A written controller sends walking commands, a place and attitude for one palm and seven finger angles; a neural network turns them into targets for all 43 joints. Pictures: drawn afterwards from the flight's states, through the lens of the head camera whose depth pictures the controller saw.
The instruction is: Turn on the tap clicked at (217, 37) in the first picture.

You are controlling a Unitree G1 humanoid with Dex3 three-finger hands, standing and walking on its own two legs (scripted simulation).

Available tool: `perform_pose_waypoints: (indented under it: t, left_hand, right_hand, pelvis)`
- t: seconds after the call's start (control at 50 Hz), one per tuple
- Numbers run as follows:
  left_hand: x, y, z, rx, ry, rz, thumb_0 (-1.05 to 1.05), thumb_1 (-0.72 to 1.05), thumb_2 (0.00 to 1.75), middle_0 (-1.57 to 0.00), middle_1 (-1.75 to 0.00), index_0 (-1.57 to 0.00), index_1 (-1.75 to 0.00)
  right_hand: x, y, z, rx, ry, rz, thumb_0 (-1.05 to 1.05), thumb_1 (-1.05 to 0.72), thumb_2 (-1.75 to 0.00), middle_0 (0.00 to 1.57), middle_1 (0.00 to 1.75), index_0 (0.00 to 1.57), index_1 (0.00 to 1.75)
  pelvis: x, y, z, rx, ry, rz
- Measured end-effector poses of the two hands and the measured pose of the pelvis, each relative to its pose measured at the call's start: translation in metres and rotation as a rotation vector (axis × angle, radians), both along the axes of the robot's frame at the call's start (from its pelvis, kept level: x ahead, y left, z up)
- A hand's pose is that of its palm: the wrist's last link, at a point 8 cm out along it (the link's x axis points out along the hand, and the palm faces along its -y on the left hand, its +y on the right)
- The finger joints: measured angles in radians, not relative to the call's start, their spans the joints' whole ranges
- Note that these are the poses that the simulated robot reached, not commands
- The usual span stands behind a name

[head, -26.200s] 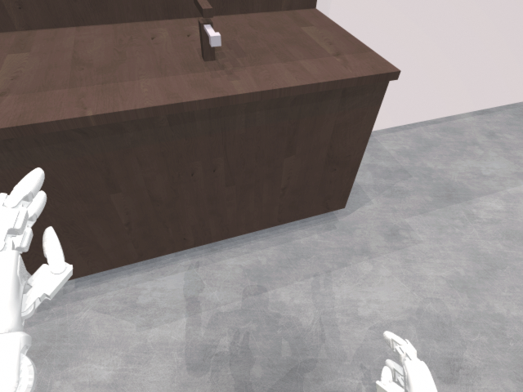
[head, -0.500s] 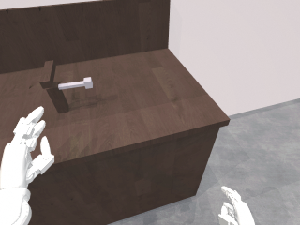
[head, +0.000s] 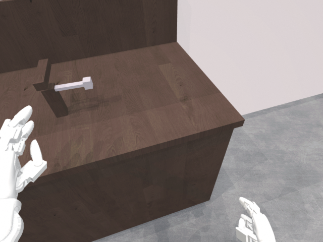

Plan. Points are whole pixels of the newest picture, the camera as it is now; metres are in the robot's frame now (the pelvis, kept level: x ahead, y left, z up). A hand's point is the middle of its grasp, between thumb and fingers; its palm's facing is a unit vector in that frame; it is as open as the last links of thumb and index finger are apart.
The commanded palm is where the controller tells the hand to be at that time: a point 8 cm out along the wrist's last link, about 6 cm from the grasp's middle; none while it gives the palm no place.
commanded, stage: step back with the hand held close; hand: left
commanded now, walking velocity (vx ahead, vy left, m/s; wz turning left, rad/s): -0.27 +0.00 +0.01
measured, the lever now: (87, 83) +0.53 +0.29 +0.12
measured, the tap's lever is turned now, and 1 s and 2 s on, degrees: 86 86 86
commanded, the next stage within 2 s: stop stepping back and stand still in 1.20 s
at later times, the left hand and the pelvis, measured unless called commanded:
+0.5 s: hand (21, 192) +0.16 +0.28 +0.14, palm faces +0.37 -0.82 -0.44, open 7.4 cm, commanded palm +0.11 +0.31 +0.17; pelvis -0.05 +0.04 -0.01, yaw -1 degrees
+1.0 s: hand out of the picture +0.09 +0.29 +0.14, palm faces +0.37 -0.83 -0.42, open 7.4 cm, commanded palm +0.02 +0.34 +0.17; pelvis -0.12 +0.05 -0.02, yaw +4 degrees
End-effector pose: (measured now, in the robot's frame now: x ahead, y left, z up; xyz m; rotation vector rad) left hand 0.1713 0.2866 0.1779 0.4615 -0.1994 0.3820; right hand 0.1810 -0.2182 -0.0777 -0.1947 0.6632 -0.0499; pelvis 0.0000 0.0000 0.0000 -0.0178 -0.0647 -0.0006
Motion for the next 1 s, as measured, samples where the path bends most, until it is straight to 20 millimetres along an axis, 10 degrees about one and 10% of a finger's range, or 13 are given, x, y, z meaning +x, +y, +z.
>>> perform_pose_waypoints:
  t: [0.28, 1.0]
  left_hand:
    - [-0.012, 0.007, -0.018, 0.023, 0.095, -0.054, 0.02, 0.89, 0.90, -0.21, -0.30, -0.21, -0.30]
    - [-0.120, 0.041, -0.017, 0.052, -0.048, -0.058, 0.01, 0.89, 0.90, -0.21, -0.30, -0.21, -0.30]
  right_hand:
    - [-0.040, -0.010, -0.008, -0.062, 0.075, -0.125, 0.02, -0.91, -0.90, 0.20, 0.30, 0.20, 0.30]
    - [-0.122, 0.027, -0.006, -0.125, 0.066, -0.059, 0.02, -0.91, -0.90, 0.20, 0.30, 0.20, 0.30]
  pelvis:
    - [-0.019, 0.020, -0.006, 0.010, 0.052, -0.014]
    - [-0.124, 0.046, -0.024, 0.019, 0.099, 0.072]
